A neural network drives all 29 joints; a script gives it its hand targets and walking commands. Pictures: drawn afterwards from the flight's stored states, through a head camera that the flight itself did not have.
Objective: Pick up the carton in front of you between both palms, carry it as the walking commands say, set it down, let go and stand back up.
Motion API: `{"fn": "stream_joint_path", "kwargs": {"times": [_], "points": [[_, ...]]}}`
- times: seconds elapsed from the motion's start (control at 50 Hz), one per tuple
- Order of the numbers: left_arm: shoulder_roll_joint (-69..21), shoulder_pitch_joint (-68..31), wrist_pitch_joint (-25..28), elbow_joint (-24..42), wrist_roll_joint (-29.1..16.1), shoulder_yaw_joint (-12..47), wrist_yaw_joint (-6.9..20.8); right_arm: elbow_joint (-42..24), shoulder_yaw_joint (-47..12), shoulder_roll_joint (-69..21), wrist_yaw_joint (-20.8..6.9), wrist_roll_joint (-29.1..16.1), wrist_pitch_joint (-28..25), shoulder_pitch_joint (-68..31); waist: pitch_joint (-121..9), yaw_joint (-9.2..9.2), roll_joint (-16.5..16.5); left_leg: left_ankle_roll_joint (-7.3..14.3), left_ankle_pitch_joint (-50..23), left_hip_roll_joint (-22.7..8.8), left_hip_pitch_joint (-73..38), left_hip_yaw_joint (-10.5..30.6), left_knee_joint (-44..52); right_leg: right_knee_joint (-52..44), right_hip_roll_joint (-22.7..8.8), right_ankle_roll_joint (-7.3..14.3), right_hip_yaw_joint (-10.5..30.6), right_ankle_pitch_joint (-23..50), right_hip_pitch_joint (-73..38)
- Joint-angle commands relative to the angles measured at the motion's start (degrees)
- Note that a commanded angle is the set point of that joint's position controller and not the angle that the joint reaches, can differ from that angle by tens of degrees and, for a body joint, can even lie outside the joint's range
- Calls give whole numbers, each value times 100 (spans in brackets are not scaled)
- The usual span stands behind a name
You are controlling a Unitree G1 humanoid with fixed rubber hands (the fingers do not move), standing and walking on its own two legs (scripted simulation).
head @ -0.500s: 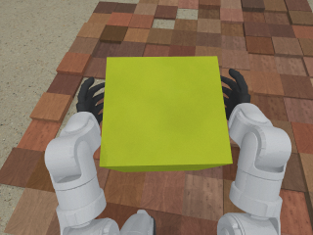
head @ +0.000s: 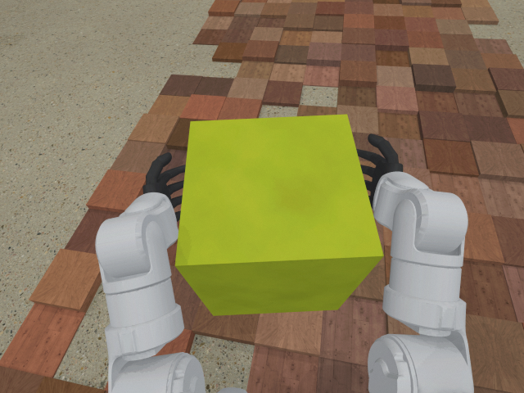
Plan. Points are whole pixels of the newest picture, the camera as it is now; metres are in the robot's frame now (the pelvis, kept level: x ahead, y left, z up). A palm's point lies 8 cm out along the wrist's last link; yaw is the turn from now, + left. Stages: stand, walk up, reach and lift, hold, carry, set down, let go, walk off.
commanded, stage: carry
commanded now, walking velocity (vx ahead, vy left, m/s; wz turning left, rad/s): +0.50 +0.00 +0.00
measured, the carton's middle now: (272, 226) +0.36 +0.04 +0.06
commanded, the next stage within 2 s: none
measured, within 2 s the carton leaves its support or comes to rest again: neither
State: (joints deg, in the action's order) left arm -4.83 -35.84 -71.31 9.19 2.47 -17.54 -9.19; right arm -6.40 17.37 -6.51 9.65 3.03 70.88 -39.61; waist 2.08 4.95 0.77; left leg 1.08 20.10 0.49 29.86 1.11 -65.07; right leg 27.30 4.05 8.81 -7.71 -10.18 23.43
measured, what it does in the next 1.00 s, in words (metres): walks ahead, turning left: left foot, then right foot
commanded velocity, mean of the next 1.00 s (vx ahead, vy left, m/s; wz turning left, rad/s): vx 0.50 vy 0.00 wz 0.40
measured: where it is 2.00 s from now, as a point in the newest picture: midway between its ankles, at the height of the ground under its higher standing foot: (244, 163)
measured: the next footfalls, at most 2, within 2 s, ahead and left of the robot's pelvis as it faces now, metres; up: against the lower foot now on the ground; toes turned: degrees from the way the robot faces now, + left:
left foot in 0.30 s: +0.41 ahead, +0.08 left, -0.01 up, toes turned +7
right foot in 0.66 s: +0.65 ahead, -0.11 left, +0.00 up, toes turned +12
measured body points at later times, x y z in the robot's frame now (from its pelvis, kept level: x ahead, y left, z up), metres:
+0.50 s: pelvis +0.35 +0.02 -0.02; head +0.38 +0.01 +0.43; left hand +0.68 +0.18 +0.07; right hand +0.70 -0.12 +0.06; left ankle +0.37 +0.07 -0.74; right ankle +0.36 -0.12 -0.66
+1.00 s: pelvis +0.65 +0.02 +0.00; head +0.68 +0.01 +0.45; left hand +0.89 +0.33 +0.17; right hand +1.05 +0.07 +0.16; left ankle +0.70 +0.17 -0.69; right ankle +0.61 -0.12 -0.74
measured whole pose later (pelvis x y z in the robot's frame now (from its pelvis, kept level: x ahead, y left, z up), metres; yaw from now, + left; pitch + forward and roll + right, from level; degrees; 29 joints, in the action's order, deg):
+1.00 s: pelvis +0.65 +0.02 +0.00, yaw +25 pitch +5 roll +2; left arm -2.9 -34.1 -69.2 8.6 -1.7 -14.4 -10.4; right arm -9.9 14.5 -4.7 9.2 2.9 70.8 -36.2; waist -4.0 6.2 -1.3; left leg 2.8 11.3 -0.6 36.6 -4.3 -43.2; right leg 24.0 -6.3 -1.1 -11.7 -20.2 8.4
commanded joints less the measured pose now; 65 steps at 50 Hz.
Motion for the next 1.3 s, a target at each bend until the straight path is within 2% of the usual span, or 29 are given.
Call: {"fn": "stream_joint_path", "kwargs": {"times": [0.0, 0.08, 0.18, 0.22, 0.26, 0.28, 0.3, 0.32, 0.34, 0.36, 0.42, 0.5, 0.56, 0.62, 0.64, 0.66, 0.68, 0.7, 0.74, 0.8, 0.92, 1.0, 1.06, 1.08, 1.1, 1.12, 1.16, 1.2, 1.28], "points": [[-5555, -4482, 193, 430, -2545, 4508, 1036, 200, -3488, -4756, -492, -780, -170, -2625, -2983, -134, 187, -97, -177, -9, 673, -223, 1073, -867, -1603, -132, 2116, 2630, -3141], [-5690, -4106, 493, 145, -2585, 4604, 1156, 218, -3730, -4915, -480, -607, -476, -2315, -3050, 73, 465, -64, -2046, 96, 1180, -620, 2356, -472, -1240, -232, 1221, 3479, -3891], [-5460, -3210, 703, -45, -2243, 4590, 1088, -222, -4220, -4778, -637, -902, -578, -2269, -2522, 201, 463, 350, -2755, 22, 1254, -619, 3231, -202, -1434, -114, 950, 2471, -3808], [-5243, -2968, 710, -149, -2073, 4554, 1015, -179, -4211, -4597, -702, -963, -538, -2119, -2118, 109, 386, 579, -2637, -43, 1163, -624, 3435, -184, -1608, -176, 917, 2523, -3612], [-5080, -2894, 727, -166, -1925, 4518, 942, -106, -4159, -4452, -771, -1056, -514, -1968, -2103, -389, 282, 741, -2653, 293, -835, -1023, 3992, 224, -1531, -418, 362, 3309, -2286], [-5008, -2821, 702, -197, -1827, 4473, 902, 101, -4080, -4400, -791, -1056, -509, -1745, -2317, -676, -96, 670, -2815, 626, -1951, -1236, 4115, 1075, -1237, -660, -137, 3733, -1774], [-4899, -3016, 724, -106, -1674, 4397, 851, 87, -4043, -4373, -822, -1071, -511, -1702, -2635, -904, -945, 1201, -3363, -308, -3768, 33, 3844, 3276, -793, -1068, -193, 1303, -6], [-4718, -2827, 625, -344, -1576, 4228, 807, 549, -3976, -4306, -805, -1092, -512, -1441, -2745, -1039, -1746, 2010, -4752, -1438, -4581, 2164, 3558, 4996, 145, -1237, 83, -1938, 1492], [-4689, -2538, 615, -503, -1514, 4132, 751, 544, -4071, -4316, -776, -1200, -535, -1393, -3189, -1082, -1341, 2642, -3216, -1819, -5034, 3126, 3779, 6177, -113, -1353, 1070, -2101, 2437], [-4630, -2446, 631, -382, -1400, 3983, 709, 418, -4294, -4674, -785, -1473, -584, -1524, -3133, -1019, -706, 2447, -2086, -1710, -4650, 3241, 3994, 5879, -449, -1207, 1400, -1923, 2664], [-4837, -2661, 786, -109, -1181, 3819, 648, -267, -4863, -5454, -909, -2247, -759, -2902, -2745, -772, 220, 2020, -1589, -1271, -3056, 2617, 4142, 4858, -876, -1087, 1198, -1598, 2055], [-4749, -2508, 974, 71, -1053, 3872, 623, -482, -5049, -5457, -913, -2481, -912, -3017, -2637, -813, -180, 1867, -2005, -846, -2248, 1799, 4070, 3256, -820, -1232, 774, -1353, 1674], [-4599, -2476, 977, 294, -1191, 4079, 600, -408, -4915, -5168, -828, -2331, -898, -2517, -2755, -947, -634, 1550, -2894, -574, -2217, 1367, 3678, 1921, -591, -1241, 540, -413, 1144], [-4439, -2356, 908, 353, -1320, 4199, 595, -270, -4744, -4861, -768, -2099, -822, -2123, -2945, -789, -736, 1130, -3233, -319, -1889, 893, 2936, 285, -229, -1122, 99, 84, -351], [-4383, -2359, 893, 381, -1385, 4216, 593, -263, -4702, -4769, -743, -2051, -795, -2101, -3338, -491, -530, 828, -2911, -144, -1022, 543, 2145, 31, -566, -913, 392, 368, -1996], [-4202, -2312, 879, 428, -1404, 4168, 571, -345, -4660, -4688, -723, -2066, -747, -2163, -3722, -210, 518, 509, -1080, 240, 115, 171, 956, -288, -1937, -453, 2202, -3, -3343], [-3987, -2441, 871, 495, -1413, 4156, 513, -439, -4580, -4663, -709, -2089, -681, -2203, -3836, -229, 2042, 232, 1125, 666, 1429, -200, -287, -577, -3051, 189, 4371, 919, -4178], [-4048, -2531, 826, 716, -1512, 4172, 494, -556, -4559, -4563, -668, -2112, -647, -2416, -3789, -198, 1491, 246, 1122, 236, 1657, 180, -922, -209, -3027, 273, 4216, 1047, -4213], [-4104, -3000, 767, 1205, -1786, 4290, 509, -716, -4392, -4480, -584, -2083, -586, -2595, -3211, -34, 378, 201, 630, -12, 1852, 119, -993, -58, -2696, 93, 3089, 1779, -3713], [-4074, -3296, 635, 1349, -2110, 4344, 539, -726, -4123, -4149, -416, -1737, -432, -2462, -2872, -40, 748, 131, 346, -150, 1747, 3, -132, -351, -2429, -207, 2090, 1647, -3438], [-3905, -3350, 231, 684, -2290, 4107, 694, -258, -3637, -3677, -174, -1040, -44, -2264, -2390, -14, 1051, 186, -784, -64, 1192, -541, 1842, -658, -1991, -303, 771, 2450, -3198], [-4098, -3795, 74, 206, -2336, 4008, 777, 131, -3355, -3684, -172, -812, 107, -2443, -1917, -58, 1070, 220, -1579, 162, 63, -1064, 3318, -613, -1744, -419, 335, 2924, -2584], [-4321, -4020, 11, -87, -2311, 3968, 764, 471, -3160, -3720, -219, -775, 141, -2441, -2504, -540, 813, 316, -2052, 239, -1982, -1212, 4178, 881, -1562, -699, -73, 3272, -2135], [-4379, -4103, 7, -179, -2280, 3944, 750, 515, -3099, -3727, -241, -792, 138, -2440, -2896, -725, 318, 243, -1779, -206, -3211, -905, 3984, 1891, -1419, -809, -94, 1731, -1315], [-4469, -4043, -2, -298, -2212, 3878, 727, 566, -3000, -3650, -264, -820, 155, -2369, -3078, -649, -823, 175, -2052, -1604, -4054, 774, 3716, 3052, -1010, -873, 88, -1612, -126], [-4529, -4069, -35, -450, -2185, 3784, 673, 733, -2975, -3672, -259, -806, 134, -2551, -3392, -732, -1841, 885, -1952, -2649, -5091, 2870, 4198, 4368, -368, -979, 463, -2430, 1460], [-4870, -4358, 5, -289, -2086, 3875, 630, 407, -3164, -4192, -402, -1089, 20, -2811, -2881, -767, -1351, 909, -1325, -2244, -4243, 2328, 4540, 4758, -747, -695, 912, -1740, 1925], [-5345, -4374, 151, -217, -2020, 4005, 646, 0, -3614, -4874, -623, -1491, -116, -3369, -2693, -642, -702, 635, -2359, -1977, -3591, 1176, 4554, 4164, -955, -712, 889, -1108, 1607], [-5612, -3745, 462, -158, -1617, 4179, 602, -261, -4134, -5372, -889, -1903, -394, -3245, -2987, -658, -962, 412, -3623, -1774, -3885, 96, 4485, 3693, -798, -762, 567, -597, 1616]]}}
